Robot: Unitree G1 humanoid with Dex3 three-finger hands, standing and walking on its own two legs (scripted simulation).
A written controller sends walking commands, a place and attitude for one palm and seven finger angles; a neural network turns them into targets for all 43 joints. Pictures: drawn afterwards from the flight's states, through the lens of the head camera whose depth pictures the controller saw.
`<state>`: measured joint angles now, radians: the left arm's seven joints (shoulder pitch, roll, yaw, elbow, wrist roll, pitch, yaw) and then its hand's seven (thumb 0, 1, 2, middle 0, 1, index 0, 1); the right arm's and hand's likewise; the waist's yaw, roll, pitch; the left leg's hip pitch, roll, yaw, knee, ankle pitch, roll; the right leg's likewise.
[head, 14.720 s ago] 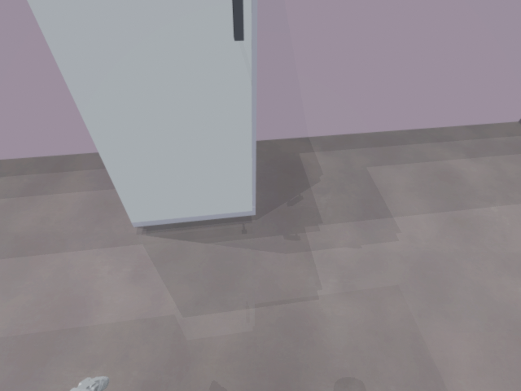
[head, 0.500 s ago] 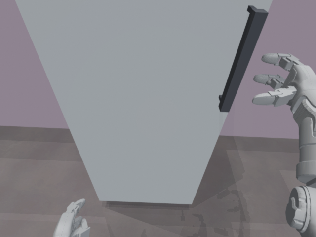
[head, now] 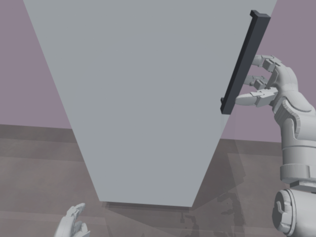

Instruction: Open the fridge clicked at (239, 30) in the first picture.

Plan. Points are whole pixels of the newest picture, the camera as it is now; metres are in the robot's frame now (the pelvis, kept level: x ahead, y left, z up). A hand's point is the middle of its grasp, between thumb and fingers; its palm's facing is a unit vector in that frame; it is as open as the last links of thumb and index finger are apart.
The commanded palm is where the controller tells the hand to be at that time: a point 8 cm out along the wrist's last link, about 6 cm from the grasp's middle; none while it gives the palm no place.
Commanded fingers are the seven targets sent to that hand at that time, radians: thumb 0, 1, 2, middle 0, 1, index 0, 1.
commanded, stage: feel for the door with the fingertips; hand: right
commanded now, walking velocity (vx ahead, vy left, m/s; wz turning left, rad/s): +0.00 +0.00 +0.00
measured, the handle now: (238, 68) +0.47 -0.16 +0.25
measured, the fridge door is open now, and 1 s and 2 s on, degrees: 0 0 0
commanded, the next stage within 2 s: slide the fingers in behind the handle in 0.34 s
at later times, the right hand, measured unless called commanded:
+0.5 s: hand (256, 80) +0.42 -0.20 +0.24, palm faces +0.06 +1.00 -0.01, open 13.7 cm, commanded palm +0.40 -0.25 +0.25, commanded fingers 0.00 0.50 -0.30 0.30 1.20 0.30 1.20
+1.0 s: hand (250, 82) +0.41 -0.18 +0.24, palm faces +0.04 +1.00 -0.01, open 14.0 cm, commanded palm +0.39 -0.23 +0.25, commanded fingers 0.00 0.50 -0.30 0.30 1.20 0.30 1.20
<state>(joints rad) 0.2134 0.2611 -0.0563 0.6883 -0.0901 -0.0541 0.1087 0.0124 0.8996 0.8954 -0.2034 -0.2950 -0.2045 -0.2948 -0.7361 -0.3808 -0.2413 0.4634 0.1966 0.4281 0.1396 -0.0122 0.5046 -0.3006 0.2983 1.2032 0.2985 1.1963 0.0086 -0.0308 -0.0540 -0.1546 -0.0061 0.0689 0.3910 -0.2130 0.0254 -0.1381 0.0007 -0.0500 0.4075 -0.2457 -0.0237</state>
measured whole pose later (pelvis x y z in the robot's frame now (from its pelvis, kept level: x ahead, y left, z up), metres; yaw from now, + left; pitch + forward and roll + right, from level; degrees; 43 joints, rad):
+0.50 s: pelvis +0.00 +0.01 +0.00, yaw +0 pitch -1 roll +0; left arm 0.26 0.28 -0.04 0.71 -0.09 -0.06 0.11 0.01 0.90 0.90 -0.20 -0.29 -0.20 -0.29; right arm -0.81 -0.45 -0.26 0.62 0.19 0.36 0.18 -0.01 0.50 -0.30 0.33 1.23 0.35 1.24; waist 0.02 -0.02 -0.05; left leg -0.17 -0.02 0.08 0.38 -0.21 0.03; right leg -0.16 -0.01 -0.04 0.41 -0.24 -0.01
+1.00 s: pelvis +0.00 +0.00 +0.00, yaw +0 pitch -1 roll +0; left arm 0.23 0.27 -0.05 0.70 -0.09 -0.06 0.11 0.01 0.90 0.90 -0.20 -0.29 -0.20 -0.29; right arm -0.76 -0.38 -0.23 0.51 0.19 0.39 0.14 -0.01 0.50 -0.30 0.30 1.20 0.30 1.20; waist 0.01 -0.03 -0.05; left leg -0.15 -0.01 0.07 0.38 -0.21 0.03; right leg -0.14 0.00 -0.05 0.41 -0.25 -0.02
